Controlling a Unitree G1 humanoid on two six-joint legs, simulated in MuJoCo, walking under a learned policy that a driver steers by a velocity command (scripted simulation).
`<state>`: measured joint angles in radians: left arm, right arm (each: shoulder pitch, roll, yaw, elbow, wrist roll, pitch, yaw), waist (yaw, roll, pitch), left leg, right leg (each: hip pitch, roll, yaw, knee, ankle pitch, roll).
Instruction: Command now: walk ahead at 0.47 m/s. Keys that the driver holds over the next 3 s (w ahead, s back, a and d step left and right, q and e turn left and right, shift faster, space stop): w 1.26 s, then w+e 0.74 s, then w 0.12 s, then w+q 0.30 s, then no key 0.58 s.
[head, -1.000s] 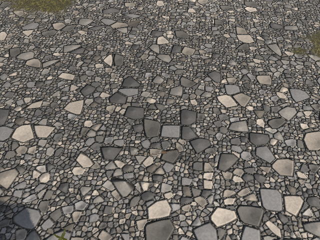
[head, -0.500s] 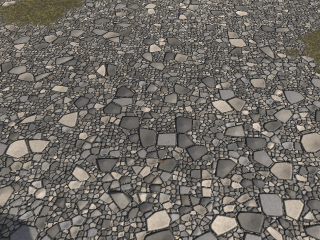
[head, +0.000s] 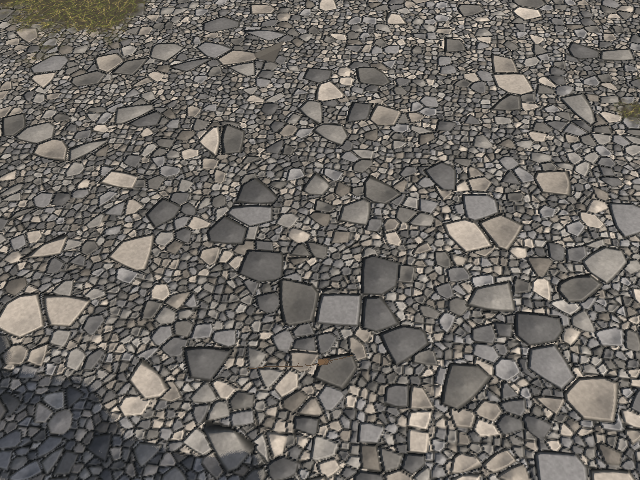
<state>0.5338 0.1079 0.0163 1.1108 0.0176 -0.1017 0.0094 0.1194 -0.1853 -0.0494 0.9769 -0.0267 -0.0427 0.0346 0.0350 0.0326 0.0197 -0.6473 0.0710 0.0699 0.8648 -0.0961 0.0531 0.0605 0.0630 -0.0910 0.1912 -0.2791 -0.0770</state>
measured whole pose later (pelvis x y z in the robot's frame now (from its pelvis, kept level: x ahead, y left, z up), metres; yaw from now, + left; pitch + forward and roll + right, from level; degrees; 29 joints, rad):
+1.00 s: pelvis +0.58 -0.02 +0.00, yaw +0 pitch +0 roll -1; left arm 0.41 0.18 0.05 1.06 0.01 -0.10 0.00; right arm 0.19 -0.20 -0.06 0.96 -0.03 -0.05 0.02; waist 0.02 0.03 0.04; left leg -0.60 0.11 0.00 1.01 -0.17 0.05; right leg -0.08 0.09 -0.11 0.26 -0.18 -0.11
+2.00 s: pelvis +1.11 -0.05 -0.01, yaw -22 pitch +0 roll +0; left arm 0.24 0.25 0.08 0.93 0.01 -0.03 -0.01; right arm 0.23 -0.21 -0.05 0.87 -0.03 -0.08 0.00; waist 0.00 0.01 0.06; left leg -0.45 0.09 0.01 1.22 -0.33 0.00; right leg -0.25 0.14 -0.06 0.45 -0.20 -0.16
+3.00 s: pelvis +1.52 -0.18 +0.00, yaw -15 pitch -1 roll +0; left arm 0.21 0.20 0.00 0.96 0.01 -0.02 0.04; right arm 0.28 -0.21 0.00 0.97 -0.01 -0.02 -0.03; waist -0.02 0.02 0.03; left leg -0.09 -0.08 -0.01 0.43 -0.33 0.07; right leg -0.27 0.02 -0.04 0.47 -0.18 -0.04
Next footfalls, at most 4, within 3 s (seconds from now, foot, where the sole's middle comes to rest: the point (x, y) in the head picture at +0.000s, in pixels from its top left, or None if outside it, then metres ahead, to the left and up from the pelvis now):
0.16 left None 0.28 0.08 -0.78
0.72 right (393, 426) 0.60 -0.07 -0.78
1.28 left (319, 305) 0.91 0.09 -0.78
1.84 right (392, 228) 1.16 -0.10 -0.78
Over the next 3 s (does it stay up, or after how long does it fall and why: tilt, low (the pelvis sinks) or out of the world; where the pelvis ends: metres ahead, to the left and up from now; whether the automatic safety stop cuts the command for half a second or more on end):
stays up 1.52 -0.18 0.00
